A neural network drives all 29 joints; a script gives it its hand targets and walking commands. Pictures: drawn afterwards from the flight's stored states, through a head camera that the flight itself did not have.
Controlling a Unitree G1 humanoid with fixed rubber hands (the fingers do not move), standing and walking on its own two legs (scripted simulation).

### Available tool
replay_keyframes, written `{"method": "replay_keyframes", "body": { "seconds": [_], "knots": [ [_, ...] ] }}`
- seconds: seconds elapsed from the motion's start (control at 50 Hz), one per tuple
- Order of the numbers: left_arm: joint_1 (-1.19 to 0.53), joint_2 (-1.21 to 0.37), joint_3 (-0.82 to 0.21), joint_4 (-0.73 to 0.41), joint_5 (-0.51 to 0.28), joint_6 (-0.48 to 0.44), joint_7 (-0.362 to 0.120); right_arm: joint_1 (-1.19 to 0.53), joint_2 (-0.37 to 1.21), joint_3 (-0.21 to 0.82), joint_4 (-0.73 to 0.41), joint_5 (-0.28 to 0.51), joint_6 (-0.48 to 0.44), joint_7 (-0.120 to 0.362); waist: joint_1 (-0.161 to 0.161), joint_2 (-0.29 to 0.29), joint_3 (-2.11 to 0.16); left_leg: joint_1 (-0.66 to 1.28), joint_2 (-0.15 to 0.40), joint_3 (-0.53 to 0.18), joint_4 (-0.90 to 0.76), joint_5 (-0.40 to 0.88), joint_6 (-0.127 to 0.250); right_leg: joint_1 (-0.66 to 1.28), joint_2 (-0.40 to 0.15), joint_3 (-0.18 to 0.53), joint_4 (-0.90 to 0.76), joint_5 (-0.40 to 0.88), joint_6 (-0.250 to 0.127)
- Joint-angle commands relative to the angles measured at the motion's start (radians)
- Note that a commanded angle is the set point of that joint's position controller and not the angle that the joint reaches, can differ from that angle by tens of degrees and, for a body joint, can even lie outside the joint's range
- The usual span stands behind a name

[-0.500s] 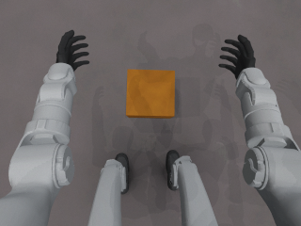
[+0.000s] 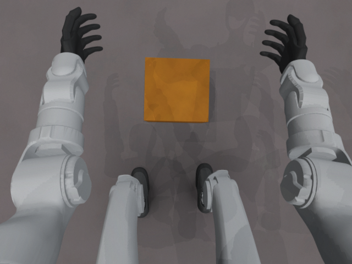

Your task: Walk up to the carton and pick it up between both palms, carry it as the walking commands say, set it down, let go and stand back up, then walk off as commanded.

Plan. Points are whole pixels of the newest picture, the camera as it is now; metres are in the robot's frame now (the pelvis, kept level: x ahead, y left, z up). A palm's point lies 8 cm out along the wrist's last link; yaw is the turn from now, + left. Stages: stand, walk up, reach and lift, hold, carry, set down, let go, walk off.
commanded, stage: reach and lift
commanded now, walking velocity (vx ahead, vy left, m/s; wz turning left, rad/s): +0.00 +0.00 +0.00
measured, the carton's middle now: (176, 93) +0.51 -0.03 -0.52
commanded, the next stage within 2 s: none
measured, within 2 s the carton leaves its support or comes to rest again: neither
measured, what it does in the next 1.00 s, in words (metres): lowers itself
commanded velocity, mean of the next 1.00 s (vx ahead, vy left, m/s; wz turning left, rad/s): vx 0.00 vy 0.00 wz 0.00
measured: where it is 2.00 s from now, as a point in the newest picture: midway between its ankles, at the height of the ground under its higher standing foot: (173, 198)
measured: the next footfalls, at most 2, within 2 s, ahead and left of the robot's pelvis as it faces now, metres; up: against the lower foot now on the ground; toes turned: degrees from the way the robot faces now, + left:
none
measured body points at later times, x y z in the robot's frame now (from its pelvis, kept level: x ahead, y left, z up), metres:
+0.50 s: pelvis -0.03 +0.00 -0.14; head +0.32 -0.01 +0.14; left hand +0.54 +0.18 -0.28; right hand +0.51 -0.24 -0.28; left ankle +0.07 +0.14 -0.56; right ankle +0.08 -0.13 -0.56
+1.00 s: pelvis -0.04 +0.00 -0.22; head +0.34 -0.02 +0.00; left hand +0.52 +0.17 -0.42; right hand +0.50 -0.23 -0.42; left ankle +0.07 +0.14 -0.56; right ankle +0.08 -0.13 -0.56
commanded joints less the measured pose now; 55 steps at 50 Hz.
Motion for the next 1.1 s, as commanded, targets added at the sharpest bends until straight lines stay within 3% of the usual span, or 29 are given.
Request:
{"method": "replay_keyframes", "body": {
  "seconds": [0.0, 0.14, 0.22, 0.48, 0.7, 0.94, 1.08],
  "knots": [
    [-0.239, 0.114, -0.015, -0.098, -0.021, -0.008, 0.018, -0.228, -0.143, 0.006, -0.087, 0.019, -0.015, -0.007, -0.009, 0.014, -0.927, 0.462, -0.126, 0.049, 0.055, 0.266, -0.024, 0.422, 0.108, -0.071, 0.035, 0.278, 0.017],
    [-0.3, 0.166, -0.082, -0.183, -0.096, 0.013, 0.063, -0.28, -0.21, 0.067, -0.161, 0.092, 0.0, -0.04, -0.02, 0.023, -1.115, 0.457, -0.125, 0.065, 0.217, 0.259, -0.021, 0.428, 0.102, -0.086, 0.189, 0.286, 0.016],
    [-0.337, 0.186, -0.113, -0.188, -0.134, 0.018, 0.081, -0.311, -0.234, 0.1, -0.161, 0.128, 0.006, -0.054, -0.019, 0.026, -1.107, 0.415, -0.117, 0.07, 0.277, 0.219, -0.019, 0.393, 0.096, -0.089, 0.249, 0.254, 0.012],
    [-0.418, 0.192, -0.15, -0.003, -0.171, -0.035, 0.103, -0.411, -0.23, 0.157, 0.026, 0.169, -0.048, -0.097, -0.013, 0.013, -0.899, 0.219, -0.092, 0.057, 0.445, 0.124, -0.006, 0.225, 0.073, -0.077, 0.428, 0.161, 0.01],
    [-0.506, 0.218, -0.207, 0.048, -0.218, -0.077, 0.115, -0.503, -0.246, 0.209, 0.084, 0.218, -0.091, -0.131, -0.011, 0.006, -0.873, 0.171, -0.074, 0.043, 0.593, 0.131, -0.006, 0.21, 0.054, -0.061, 0.57, 0.181, 0.012],
    [-0.582, 0.242, -0.256, 0.151, -0.257, -0.109, 0.106, -0.59, -0.25, 0.276, 0.19, 0.271, -0.123, -0.136, 0.0, -0.003, -0.742, 0.089, -0.055, 0.03, 0.713, 0.113, -0.013, 0.179, 0.037, -0.04, 0.687, 0.174, 0.017],
    [-0.638, 0.262, -0.293, 0.198, -0.283, -0.126, 0.103, -0.653, -0.273, 0.292, 0.237, 0.291, -0.142, -0.136, -0.011, 0.009, -0.679, 0.076, -0.044, 0.018, 0.771, 0.11, -0.018, 0.131, 0.029, -0.036, 0.747, 0.162, 0.016]
  ]
}}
